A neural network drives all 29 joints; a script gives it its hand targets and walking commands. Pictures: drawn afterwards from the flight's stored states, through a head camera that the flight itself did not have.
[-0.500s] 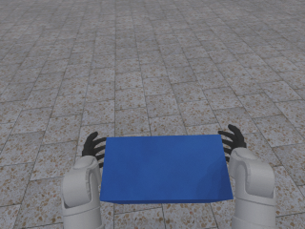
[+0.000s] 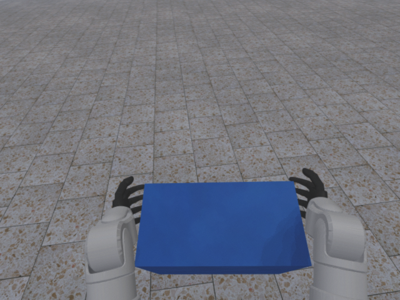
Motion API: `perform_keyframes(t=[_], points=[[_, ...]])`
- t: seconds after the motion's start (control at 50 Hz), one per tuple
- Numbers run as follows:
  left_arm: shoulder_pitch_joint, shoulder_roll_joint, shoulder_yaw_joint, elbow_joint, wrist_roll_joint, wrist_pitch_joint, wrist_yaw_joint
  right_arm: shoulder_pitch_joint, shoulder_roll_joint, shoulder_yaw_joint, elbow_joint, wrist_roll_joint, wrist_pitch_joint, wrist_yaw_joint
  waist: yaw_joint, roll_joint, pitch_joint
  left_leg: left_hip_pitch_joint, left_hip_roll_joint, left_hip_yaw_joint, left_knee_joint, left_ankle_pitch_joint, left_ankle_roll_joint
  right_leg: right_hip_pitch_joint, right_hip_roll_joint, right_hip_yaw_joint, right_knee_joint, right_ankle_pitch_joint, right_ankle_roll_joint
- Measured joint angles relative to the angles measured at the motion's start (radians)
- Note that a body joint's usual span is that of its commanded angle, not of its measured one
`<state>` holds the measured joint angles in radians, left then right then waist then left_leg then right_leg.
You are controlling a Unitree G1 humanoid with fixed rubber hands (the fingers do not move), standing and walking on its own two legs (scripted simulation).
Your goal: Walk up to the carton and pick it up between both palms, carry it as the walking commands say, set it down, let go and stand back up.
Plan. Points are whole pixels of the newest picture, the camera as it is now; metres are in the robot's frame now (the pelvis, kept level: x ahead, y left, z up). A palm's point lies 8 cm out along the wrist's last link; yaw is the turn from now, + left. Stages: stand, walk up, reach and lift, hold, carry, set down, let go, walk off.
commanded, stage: carry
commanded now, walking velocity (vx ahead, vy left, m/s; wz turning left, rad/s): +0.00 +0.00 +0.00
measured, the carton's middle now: (218, 233) +0.26 -0.01 +0.00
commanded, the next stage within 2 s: none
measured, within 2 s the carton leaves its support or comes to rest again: neither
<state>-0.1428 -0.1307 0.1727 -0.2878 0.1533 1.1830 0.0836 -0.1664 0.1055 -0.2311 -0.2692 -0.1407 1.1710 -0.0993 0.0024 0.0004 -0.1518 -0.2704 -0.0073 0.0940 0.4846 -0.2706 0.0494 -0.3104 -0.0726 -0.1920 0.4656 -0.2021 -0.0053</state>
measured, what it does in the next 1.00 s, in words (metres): lifts its right foot, turning right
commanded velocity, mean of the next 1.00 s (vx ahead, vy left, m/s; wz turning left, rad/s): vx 0.00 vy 0.00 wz -0.44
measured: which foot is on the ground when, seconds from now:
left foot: down 0.00-1.00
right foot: down 0.00-0.88, up 0.90-1.00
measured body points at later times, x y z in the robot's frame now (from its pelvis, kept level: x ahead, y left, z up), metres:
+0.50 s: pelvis -0.02 -0.01 -0.01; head -0.03 -0.01 +0.44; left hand +0.27 +0.15 +0.07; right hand +0.25 -0.21 +0.07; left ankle -0.01 +0.08 -0.74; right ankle +0.02 -0.11 -0.74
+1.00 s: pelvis -0.05 -0.01 -0.01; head -0.03 +0.00 +0.44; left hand +0.27 +0.08 +0.07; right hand +0.16 -0.27 +0.07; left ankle -0.02 +0.10 -0.74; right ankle -0.05 -0.12 -0.69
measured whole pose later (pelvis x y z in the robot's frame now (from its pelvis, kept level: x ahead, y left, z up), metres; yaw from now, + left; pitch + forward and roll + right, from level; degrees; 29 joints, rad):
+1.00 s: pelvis -0.05 -0.01 -0.01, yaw -20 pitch +4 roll -1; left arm -0.12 -0.13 0.18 -0.42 0.14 1.18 0.07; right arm -0.12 0.13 -0.19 -0.38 -0.14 1.13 -0.09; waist 0.02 -0.01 -0.07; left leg -0.34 0.14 0.21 0.59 -0.32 -0.01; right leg -0.59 0.01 -0.08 0.94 -0.42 0.02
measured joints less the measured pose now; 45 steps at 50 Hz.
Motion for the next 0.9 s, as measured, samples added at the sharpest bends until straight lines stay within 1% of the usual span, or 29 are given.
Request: perform_keyframes(t=[0.32,0.46,0.6,0.66,0.7,0.74,0.76,0.8,0.82,0.84,0.86,0.88,0.9], points=[[-0.004,0.000,0.004,-0.004,-0.010,-0.008,0.012,-0.018,-0.002,0.002,0.006,-0.004,-0.003,0.002,0.006,0.007,0.016,-0.025,0.009,0.006,0.001,0.015,-0.006,-0.024,0.009,0.005,-0.007,0.020,-0.011],[-0.010,0.008,0.011,-0.017,-0.024,-0.008,0.017,-0.019,0.013,0.002,-0.003,-0.024,-0.017,0.014,0.021,0.003,0.025,-0.062,0.035,0.048,0.076,-0.025,-0.016,-0.085,0.026,0.047,0.070,-0.002,-0.018],[-0.007,0.013,0.013,-0.031,-0.028,-0.009,0.000,0.019,0.026,0.013,-0.048,-0.019,-0.025,-0.001,0.008,0.000,0.054,-0.096,0.078,0.098,0.165,-0.073,-0.029,-0.145,0.062,0.096,0.155,-0.026,-0.034],[-0.005,0.006,0.008,-0.046,-0.023,-0.010,-0.003,0.033,0.024,0.013,-0.071,-0.014,-0.025,0.001,0.000,0.002,0.067,-0.109,0.102,0.116,0.199,-0.090,-0.043,-0.166,0.082,0.113,0.178,-0.030,-0.045],[-0.006,-0.002,0.002,-0.055,-0.015,-0.011,-0.004,0.039,0.021,0.008,-0.084,-0.009,-0.026,0.003,-0.006,-0.001,0.073,-0.126,0.113,0.120,0.228,-0.123,-0.075,-0.181,0.092,0.121,0.186,-0.029,-0.054],[-0.006,-0.002,-0.011,-0.060,-0.008,-0.012,-0.003,0.041,0.016,0.005,-0.090,-0.005,-0.026,0.006,-0.008,-0.010,0.080,-0.146,0.102,0.092,0.261,-0.197,-0.112,-0.194,0.099,0.134,0.179,-0.017,-0.059],[-0.005,-0.001,-0.015,-0.065,-0.006,-0.012,-0.003,0.041,0.015,0.004,-0.092,-0.002,-0.027,0.005,-0.007,-0.015,0.083,-0.154,0.094,0.072,0.273,-0.220,-0.122,-0.199,0.103,0.143,0.168,-0.005,-0.059],[0.000,-0.001,-0.016,-0.076,-0.003,-0.013,-0.003,0.040,0.018,0.005,-0.097,0.003,-0.028,0.000,-0.006,-0.024,0.085,-0.152,0.081,0.041,0.256,-0.226,-0.130,-0.207,0.111,0.164,0.140,0.023,-0.057],[0.004,0.000,-0.014,-0.083,-0.003,-0.014,-0.003,0.040,0.023,0.006,-0.101,0.005,-0.029,-0.004,-0.005,-0.029,0.084,-0.137,0.077,0.033,0.218,-0.211,-0.130,-0.210,0.116,0.176,0.127,0.037,-0.054],[0.006,0.000,-0.010,-0.088,-0.003,-0.015,-0.004,0.040,0.026,0.010,-0.103,0.005,-0.032,-0.006,-0.006,-0.038,0.085,-0.124,0.071,0.040,0.177,-0.164,-0.122,-0.212,0.116,0.190,0.116,0.049,-0.049],[0.009,0.000,-0.007,-0.094,-0.004,-0.016,-0.004,0.041,0.025,0.016,-0.102,0.005,-0.035,-0.006,-0.005,-0.050,0.087,-0.111,0.064,0.054,0.144,-0.110,-0.106,-0.211,0.115,0.205,0.105,0.060,-0.043],[0.015,0.001,-0.004,-0.103,-0.005,-0.014,-0.005,0.042,0.025,0.023,-0.102,0.003,-0.036,-0.003,-0.005,-0.056,0.086,-0.098,0.063,0.067,0.114,-0.053,-0.084,-0.211,0.114,0.214,0.101,0.059,-0.028],[0.023,0.002,0.000,-0.112,-0.007,-0.013,-0.006,0.043,0.024,0.030,-0.101,0.002,-0.037,-0.002,-0.005,-0.050,0.082,-0.094,0.072,0.078,0.106,-0.028,-0.060,-0.227,0.116,0.206,0.142,-0.009,-0.011]])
